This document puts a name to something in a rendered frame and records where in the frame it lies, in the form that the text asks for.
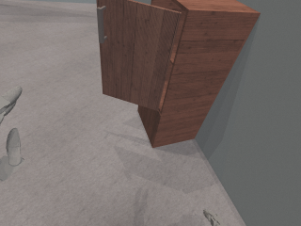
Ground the right robot hand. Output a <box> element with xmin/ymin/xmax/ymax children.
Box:
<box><xmin>203</xmin><ymin>209</ymin><xmax>227</xmax><ymax>226</ymax></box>

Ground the handle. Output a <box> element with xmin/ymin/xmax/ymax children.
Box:
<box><xmin>97</xmin><ymin>6</ymin><xmax>107</xmax><ymax>43</ymax></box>

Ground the cupboard door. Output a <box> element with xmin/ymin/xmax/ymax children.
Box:
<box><xmin>96</xmin><ymin>0</ymin><xmax>182</xmax><ymax>111</ymax></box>

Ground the left robot hand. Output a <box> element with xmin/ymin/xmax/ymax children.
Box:
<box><xmin>0</xmin><ymin>86</ymin><xmax>25</xmax><ymax>181</ymax></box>

